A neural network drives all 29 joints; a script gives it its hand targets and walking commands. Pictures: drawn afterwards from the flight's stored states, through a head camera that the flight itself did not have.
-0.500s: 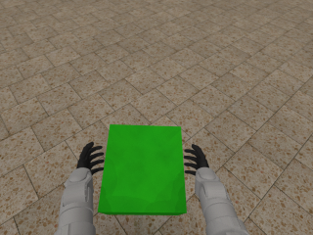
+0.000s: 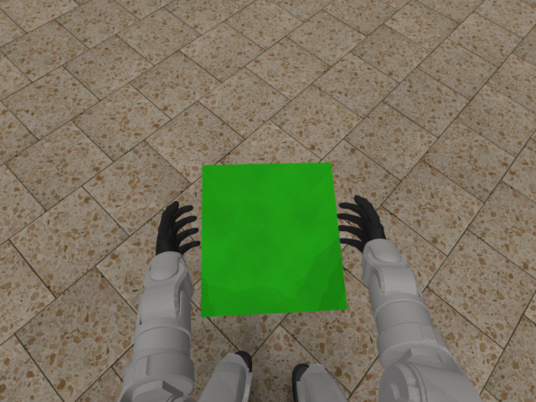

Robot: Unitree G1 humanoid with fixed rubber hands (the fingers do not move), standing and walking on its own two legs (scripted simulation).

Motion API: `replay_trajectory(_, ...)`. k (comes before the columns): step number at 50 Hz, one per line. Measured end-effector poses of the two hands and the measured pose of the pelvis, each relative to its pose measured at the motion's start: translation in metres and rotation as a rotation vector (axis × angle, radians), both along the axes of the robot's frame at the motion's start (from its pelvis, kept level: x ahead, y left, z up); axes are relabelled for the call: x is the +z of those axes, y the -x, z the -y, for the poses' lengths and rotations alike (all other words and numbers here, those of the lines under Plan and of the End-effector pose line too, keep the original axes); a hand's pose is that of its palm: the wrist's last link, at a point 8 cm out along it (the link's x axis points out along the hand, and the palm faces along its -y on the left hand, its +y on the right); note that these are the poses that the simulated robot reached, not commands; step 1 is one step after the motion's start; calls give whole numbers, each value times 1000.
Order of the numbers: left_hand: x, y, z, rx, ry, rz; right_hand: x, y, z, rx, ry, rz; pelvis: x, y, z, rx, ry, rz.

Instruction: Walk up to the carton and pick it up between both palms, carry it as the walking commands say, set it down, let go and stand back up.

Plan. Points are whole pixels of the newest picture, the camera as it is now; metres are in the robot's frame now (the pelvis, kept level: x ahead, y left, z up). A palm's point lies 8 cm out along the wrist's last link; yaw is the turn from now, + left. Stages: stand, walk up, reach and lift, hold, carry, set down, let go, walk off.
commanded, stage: set down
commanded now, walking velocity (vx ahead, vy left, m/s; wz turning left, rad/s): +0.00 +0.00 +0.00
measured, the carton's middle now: (268, 241) +0.41 +0.03 -0.16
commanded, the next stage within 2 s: none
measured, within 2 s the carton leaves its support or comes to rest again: neither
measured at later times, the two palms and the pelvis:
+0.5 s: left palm (187, 247) +0.38 +0.18 -0.14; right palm (356, 245) +0.42 -0.14 -0.17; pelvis +0.00 -0.04 -0.07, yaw +0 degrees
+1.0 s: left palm (185, 248) +0.40 +0.20 -0.23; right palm (331, 241) +0.45 -0.11 -0.25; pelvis -0.03 -0.03 -0.15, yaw -1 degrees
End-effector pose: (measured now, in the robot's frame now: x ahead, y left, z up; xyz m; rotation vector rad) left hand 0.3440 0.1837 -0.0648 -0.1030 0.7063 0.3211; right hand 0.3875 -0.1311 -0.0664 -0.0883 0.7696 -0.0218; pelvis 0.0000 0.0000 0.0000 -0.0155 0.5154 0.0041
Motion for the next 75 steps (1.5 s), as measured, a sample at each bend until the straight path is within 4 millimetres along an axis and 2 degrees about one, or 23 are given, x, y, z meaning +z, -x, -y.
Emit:
replay_trajectory(10, -24, -8, -20, 37, -66, -5, -37, -18, -21, 61, -60, -1, -28, 0, 9, 11, 0, -92)
replay_trajectory(14, -37, -16, -17, 31, -64, -4, -55, -22, -17, 43, -65, -1, -39, -1, 16, 11, -2, -135)
replay_trajectory(24, -73, -32, 6, -24, -47, -1, -98, -27, 6, -28, -57, 1, -69, -4, 34, -18, -17, -227)
replay_trajectory(28, -81, -34, 4, -22, -50, 2, -109, -30, 4, -32, -61, 4, -79, -2, 39, -27, -28, -237)
replay_trajectory(34, -96, -35, -11, -4, -57, -11, -125, -35, -13, 2, -49, -6, -93, 7, 43, -27, -33, -239)
replay_trajectory(43, -133, -40, -27, 22, -46, 8, -155, -48, -30, 11, -17, 16, -123, 24, 37, -4, -7, -260)
replay_trajectory(52, -176, -60, -18, -6, -34, 9, -190, -60, -21, -25, 9, 19, -155, 37, 24, -6, 14, -284)
replay_trajectory(59, -197, -70, -18, -22, -53, -4, -213, -66, -20, -18, -2, 9, -176, 37, 17, -16, 15, -305)
replay_trajectory(68, -223, -77, -27, -10, -61, -13, -242, -75, -29, 7, -8, -1, -197, 39, 20, -14, 10, -321)
replay_trajectory(75, -252, -83, -25, -25, -58, -16, -268, -83, -27, -3, 2, -3, -216, 41, 27, -12, 11, -327)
